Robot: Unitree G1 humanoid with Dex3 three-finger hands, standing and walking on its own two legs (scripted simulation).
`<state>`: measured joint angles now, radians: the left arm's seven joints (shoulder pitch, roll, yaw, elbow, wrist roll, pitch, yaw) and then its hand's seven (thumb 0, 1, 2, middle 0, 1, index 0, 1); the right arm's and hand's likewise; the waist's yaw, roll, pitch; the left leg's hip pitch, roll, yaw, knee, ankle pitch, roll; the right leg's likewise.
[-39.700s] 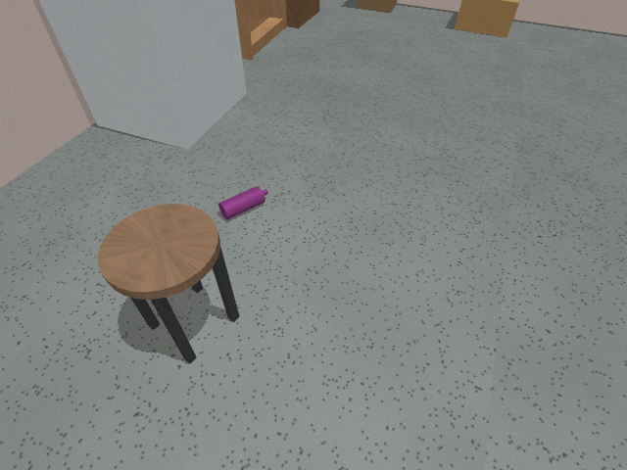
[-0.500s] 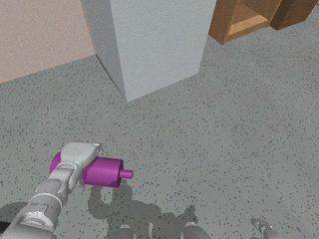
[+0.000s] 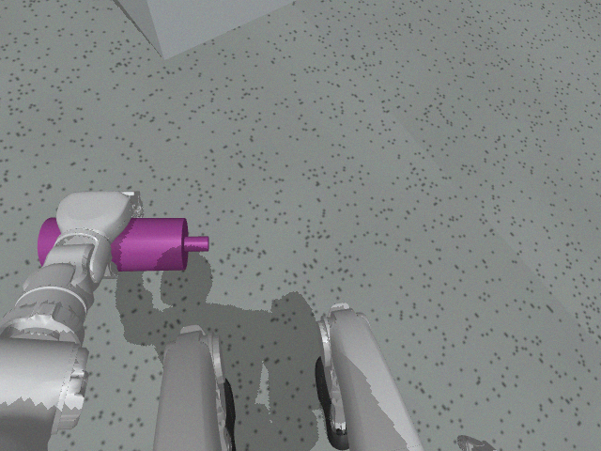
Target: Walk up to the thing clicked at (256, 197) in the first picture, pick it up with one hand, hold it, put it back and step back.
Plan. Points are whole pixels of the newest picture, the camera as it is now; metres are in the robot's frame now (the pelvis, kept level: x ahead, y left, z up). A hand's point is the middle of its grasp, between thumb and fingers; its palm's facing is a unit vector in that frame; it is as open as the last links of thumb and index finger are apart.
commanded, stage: crouch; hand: left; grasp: from above
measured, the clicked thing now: (133, 244) +0.44 +0.20 -0.18
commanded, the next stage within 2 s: lower in 1.04 s
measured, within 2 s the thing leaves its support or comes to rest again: neither
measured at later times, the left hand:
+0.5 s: hand (129, 237) +0.48 +0.24 -0.26, palm faces -0.45 +0.01 -0.89, open 11.0 cm
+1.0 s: hand (138, 241) +0.49 +0.24 -0.32, palm faces -0.45 +0.02 -0.89, open 10.9 cm
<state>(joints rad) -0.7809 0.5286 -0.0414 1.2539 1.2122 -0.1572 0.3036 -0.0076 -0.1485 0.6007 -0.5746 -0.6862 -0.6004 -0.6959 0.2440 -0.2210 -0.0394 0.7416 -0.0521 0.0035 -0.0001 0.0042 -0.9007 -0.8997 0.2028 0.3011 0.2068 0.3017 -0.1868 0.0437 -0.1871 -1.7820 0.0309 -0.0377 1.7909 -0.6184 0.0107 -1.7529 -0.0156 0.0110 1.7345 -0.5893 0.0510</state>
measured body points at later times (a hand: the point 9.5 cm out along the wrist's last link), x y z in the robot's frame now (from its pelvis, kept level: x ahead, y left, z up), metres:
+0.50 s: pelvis +0.00 -0.01 -0.10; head +0.24 +0.03 +0.28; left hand +0.50 +0.23 -0.21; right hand +0.04 -0.29 -0.21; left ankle +0.07 +0.12 -0.48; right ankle +0.09 -0.15 -0.48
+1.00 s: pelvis -0.01 -0.01 -0.16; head +0.24 +0.04 +0.21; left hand +0.51 +0.23 -0.27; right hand +0.00 -0.28 -0.26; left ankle +0.07 +0.12 -0.48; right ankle +0.09 -0.15 -0.48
